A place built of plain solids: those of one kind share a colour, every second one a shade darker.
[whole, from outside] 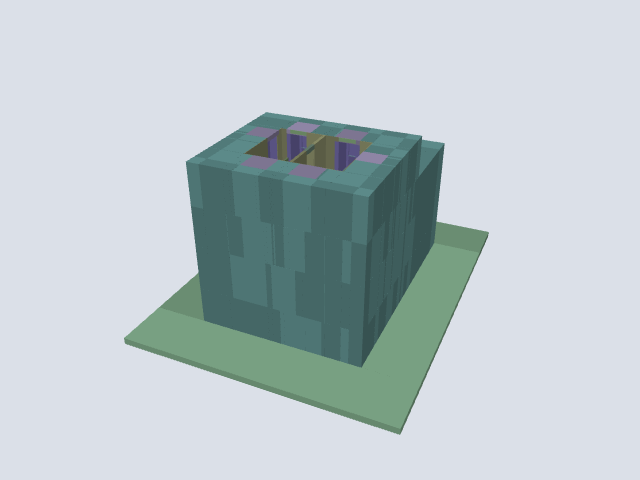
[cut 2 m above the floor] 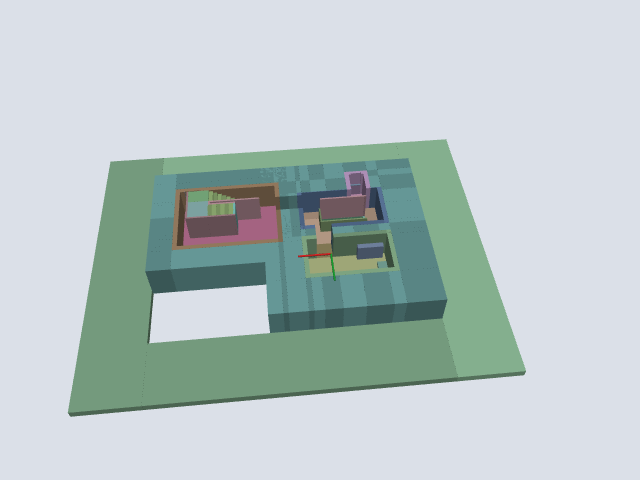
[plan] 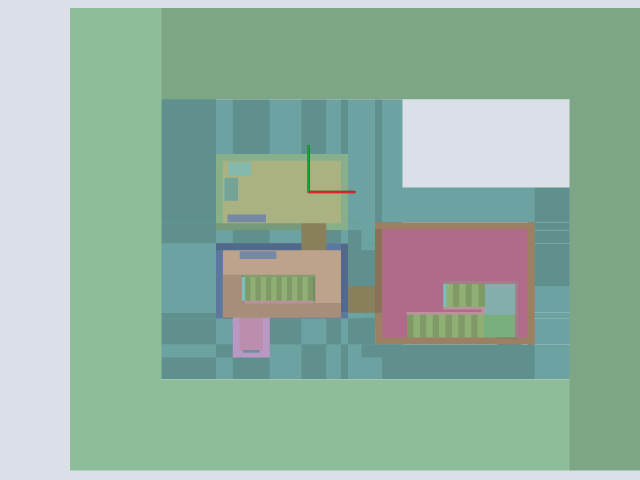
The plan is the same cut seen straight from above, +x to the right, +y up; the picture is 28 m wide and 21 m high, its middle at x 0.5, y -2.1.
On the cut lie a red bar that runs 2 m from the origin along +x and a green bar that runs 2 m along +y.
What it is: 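An L-plan tower house, its jamb on a long side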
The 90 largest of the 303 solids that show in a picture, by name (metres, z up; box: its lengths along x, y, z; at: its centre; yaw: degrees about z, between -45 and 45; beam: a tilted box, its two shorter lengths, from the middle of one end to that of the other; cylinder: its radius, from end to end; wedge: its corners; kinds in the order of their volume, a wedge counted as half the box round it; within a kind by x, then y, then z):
{
 "wall_fill_1": {"box": [0.95, 1.7, 3.12], "at": [-5.96, -6.39, 10.89]},
 "wall_fill_2": {"box": [0.95, 1.13, 3.51], "at": [-5.96, -6.1, 4.56]},
 "wall_fill_3": {"box": [0.95, 1.24, 3.02], "at": [-5.96, -4.88, 7.82]},
 "wall_fill_4": {"box": [0.95, 1.55, 3.51], "at": [-5.96, -4.73, 4.56]},
 "wall_fill_5": {"box": [0.95, 1.71, 3.12], "at": [-5.96, -3.62, 10.89]},
 "wall_fill_6": {"box": [0.95, 1.58, 3.02], "at": [-5.96, -0.53, 7.82]},
 "wall_fill_7": {"box": [0.95, 1.61, 3.12], "at": [-5.96, -0.1, 10.89]},
 "wall_fill_8": {"box": [0.95, 2.68, 3.51], "at": [-5.96, 0.02, 4.56]},
 "wall_fill_9": {"box": [0.95, 1.7, 3.51], "at": [-5.96, 2.25, 4.56]},
 "wall_fill_10": {"box": [0.95, 1.7, 3.02], "at": [-5.96, 2.25, 7.82]},
 "wall_fill_11": {"box": [0.95, 1.7, 3.12], "at": [-5.96, 2.25, 10.89]},
 "wall_fill_12": {"box": [2.39, 0.95, 3.15], "at": [-5.24, -7.71, 1.22]},
 "wall_fill_13": {"box": [2.39, 0.57, 3.15], "at": [-5.24, -6.95, 1.22]},
 "wall_fill_14": {"box": [2.39, 1.13, 3.15], "at": [-5.24, -6.1, 1.22]},
 "wall_fill_15": {"box": [2.39, 1.18, 3.15], "at": [-5.24, -4.7, 1.22]},
 "wall_fill_16": {"box": [2.39, 1.56, 3.15], "at": [-5.24, -3.33, 1.22]},
 "wall_fill_17": {"box": [2.39, 0.58, 3.15], "at": [-5.24, -1.96, 1.22]},
 "wall_fill_18": {"box": [2.39, 2.98, 3.15], "at": [-5.24, 0.17, 1.22]},
 "wall_fill_19": {"box": [2.39, 2.39, 3.15], "at": [-5.24, 2.86, 1.22]},
 "wall_fill_20": {"box": [1.7, 0.95, 3.51], "at": [-4.64, -7.71, 4.56]},
 "wall_fill_21": {"box": [1.7, 0.95, 3.02], "at": [-4.64, -7.71, 7.82]},
 "wall_fill_22": {"box": [1.7, 0.95, 3.12], "at": [-4.64, -7.71, 10.89]},
 "wall_fill_23": {"box": [1.7, 1.7, 3.12], "at": [-4.64, -6.39, 10.89]},
 "wall_fill_24": {"box": [1.7, 0.88, 3.12], "at": [-4.64, -5.06, 10.89]},
 "wall_fill_25": {"box": [1.7, 0.74, 3.12], "at": [-4.64, -1.5, 10.89]},
 "wall_fill_26": {"box": [1.7, 1.7, 3.12], "at": [-4.64, 2.25, 10.89]},
 "wall_fill_27": {"box": [1.7, 0.95, 3.12], "at": [-4.64, 3.58, 10.89]},
 "wall_fill_28": {"box": [0.73, 2.39, 3.15], "at": [-3.69, 2.86, 1.22]},
 "wall_fill_29": {"box": [1.11, 0.95, 3.51], "at": [-3.2, -7.71, 4.56]},
 "wall_fill_30": {"box": [1.96, 0.95, 3.12], "at": [-2.77, -7.71, 10.89]},
 "wall_fill_31": {"box": [1.96, 1.7, 3.12], "at": [-2.77, -6.39, 10.89]},
 "wall_fill_32": {"box": [1.96, 1.7, 3.12], "at": [-2.77, 2.25, 10.89]},
 "wall_fill_33": {"box": [1.96, 0.95, 3.12], "at": [-2.77, 3.58, 10.89]},
 "wall_fill_34": {"box": [1.63, 0.95, 3.15], "at": [-2.51, -7.71, 1.22]},
 "wall_fill_35": {"box": [1.63, 2.39, 3.15], "at": [-2.51, 2.86, 1.22]},
 "wall_fill_36": {"box": [1.35, 0.95, 3.51], "at": [-1.75, -7.71, 4.56]},
 "wall_fill_37": {"box": [1.03, 1.7, 3.12], "at": [-1.18, 2.25, 10.89]},
 "wall_fill_38": {"box": [1.39, 0.95, 3.15], "at": [-1.0, -7.71, 1.22]},
 "wall_fill_39": {"box": [1.39, 1.13, 3.15], "at": [-1.0, -6.1, 1.22]},
 "wall_fill_40": {"box": [1.39, 2.39, 3.15], "at": [-1.0, 2.86, 1.22]},
 "wall_fill_41": {"box": [1.08, 1.13, 3.15], "at": [0.23, -6.1, 1.22]},
 "wall_fill_42": {"box": [1.08, 2.39, 3.15], "at": [0.23, 2.86, 1.22]},
 "wall_fill_43": {"box": [2.33, 0.95, 3.51], "at": [0.26, -7.71, 4.56]},
 "wall_fill_44": {"box": [1.28, 0.95, 3.12], "at": [0.39, -7.71, 10.89]},
 "wall_fill_45": {"box": [1.28, 1.7, 3.12], "at": [0.39, -6.39, 10.89]},
 "wall_fill_46": {"box": [1.28, 0.95, 3.12], "at": [0.39, 3.58, 10.89]},
 "wall_fill_47": {"box": [1.37, 0.95, 3.02], "at": [0.74, -7.71, 7.82]},
 "wall_fill_48": {"box": [0.65, 2.39, 3.15], "at": [1.1, 2.86, 1.22]},
 "wall_fill_49": {"box": [1.7, 0.95, 3.12], "at": [2.31, -7.71, 10.89]},
 "wall_fill_50": {"box": [1.7, 1.7, 3.12], "at": [2.31, -6.39, 10.89]},
 "wall_fill_51": {"box": [1.7, 0.88, 3.12], "at": [2.31, -5.06, 10.89]},
 "wall_fill_52": {"box": [1.7, 0.74, 3.12], "at": [2.31, -1.5, 10.89]},
 "wall_fill_53": {"box": [1.7, 1.7, 3.12], "at": [2.31, 2.25, 10.89]},
 "wall_fill_54": {"box": [1.7, 0.95, 3.12], "at": [2.31, 3.58, 10.89]},
 "wall_fill_55": {"box": [1.19, 0.95, 3.15], "at": [2.32, -7.71, 1.22]},
 "wall_fill_56": {"box": [1.19, 0.95, 3.51], "at": [2.32, -7.71, 4.56]},
 "wall_fill_57": {"box": [1.19, 1.13, 3.15], "at": [2.32, -6.1, 1.22]},
 "wall_fill_58": {"box": [1.19, 1.56, 3.15], "at": [2.32, -3.33, 1.22]},
 "wall_fill_59": {"box": [1.19, 2.98, 3.15], "at": [2.32, 0.17, 1.22]},
 "wall_fill_60": {"box": [1.19, 2.39, 3.15], "at": [2.32, 2.86, 1.22]},
 "wall_fill_61": {"box": [0.95, 1.7, 3.12], "at": [3.63, -6.39, 10.89]},
 "wall_fill_62": {"box": [0.95, 1.71, 3.12], "at": [3.63, -3.62, 10.89]},
 "wall_fill_63": {"box": [0.95, 1.61, 3.12], "at": [3.63, -0.1, 10.89]},
 "wall_fill_64": {"box": [0.95, 1.7, 3.12], "at": [3.63, 2.25, 10.89]},
 "wall_fill_65": {"box": [0.9, 2.98, 3.15], "at": [3.66, 0.17, 1.22]},
 "wall_fill_66": {"box": [0.9, 2.39, 3.15], "at": [3.66, 2.86, 1.22]},
 "wall_fill_67": {"box": [6.68, 0.95, 3.15], "at": [6.55, -7.71, 1.22]},
 "wall_fill_68": {"box": [6.68, 0.95, 3.51], "at": [6.55, -7.71, 4.56]},
 "wall_fill_69": {"box": [6.68, 0.95, 3.02], "at": [6.55, -7.71, 7.82]},
 "wall_fill_70": {"box": [6.68, 0.57, 3.15], "at": [6.55, -6.95, 1.22]},
 "wall_fill_71": {"box": [6.68, 1.52, 3.15], "at": [6.55, -0.56, 1.22]},
 "wall_fill_72": {"box": [1.52, 0.95, 3.15], "at": [10.65, -7.71, 1.22]},
 "wall_fill_73": {"box": [1.52, 0.95, 3.51], "at": [10.65, -7.71, 4.56]},
 "wall_fill_74": {"box": [1.52, 0.95, 3.02], "at": [10.65, -7.71, 7.82]},
 "wall_fill_75": {"box": [1.52, 1.13, 3.15], "at": [10.65, -6.1, 1.22]},
 "wall_fill_76": {"box": [1.52, 1.18, 3.15], "at": [10.65, -4.7, 1.22]},
 "wall_fill_77": {"box": [1.52, 1.56, 3.15], "at": [10.65, -3.33, 1.22]},
 "wall_fill_78": {"box": [1.52, 1.52, 3.15], "at": [10.65, -0.56, 1.22]},
 "ground_garden_1": {"box": [4.0, 20.24, 0.5], "at": [-8.44, -2.07, -0.27]},
 "ground_garden_2": {"box": [17.85, 4.0, 0.5], "at": [2.49, -10.19, -0.27]},
 "ground_garden_3": {"box": [17.85, 4.0, 0.5], "at": [2.49, 6.05, -0.27]},
 "ground_garden_4": {"box": [4.0, 20.24, 0.5], "at": [13.41, -2.07, -0.27]},
 "wall_jamb_stair_1": {"box": [5.33, 0.3, 3.15], "at": [5.58, -6.52, 1.22]},
 "wall_jamb_stair_2": {"box": [6.98, 0.3, 3.15], "at": [6.4, -1.47, 1.22]},
 "wall_jamb_stair_3": {"box": [0.3, 5.35, 3.15], "at": [9.74, -3.99, 1.22]},
 "floor_jamb_stair_1": {"box": [6.39, 4.75, 0.35], "at": [6.4, -3.99, -0.18]},
 "wall_store_1": {"box": [5.77, 0.3, 3.15], "at": [-1.16, 1.52, 1.22]},
 "floor_store_1": {"box": [5.18, 2.74, 0.35], "at": [-1.16, 0.0, -0.18]},
 "floor_1": {"box": [1.34, 1.35, 2.1], "at": [8.37, -4.7, 1.0]},
 "wall_kitchen_1": {"box": [3.74, 0.3, 3.15], "at": [-2.18, -2.4, 1.22]}
}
